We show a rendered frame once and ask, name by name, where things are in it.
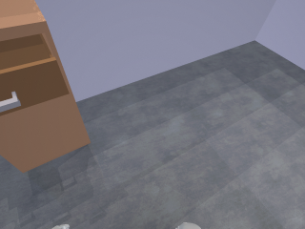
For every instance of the drawer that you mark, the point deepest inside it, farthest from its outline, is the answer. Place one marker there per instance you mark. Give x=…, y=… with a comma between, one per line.
x=28, y=68

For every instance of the cabinet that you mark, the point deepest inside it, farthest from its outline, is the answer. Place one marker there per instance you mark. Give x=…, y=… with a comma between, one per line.
x=42, y=132

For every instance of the handle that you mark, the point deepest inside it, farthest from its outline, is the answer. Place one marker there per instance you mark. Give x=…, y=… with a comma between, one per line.
x=10, y=103

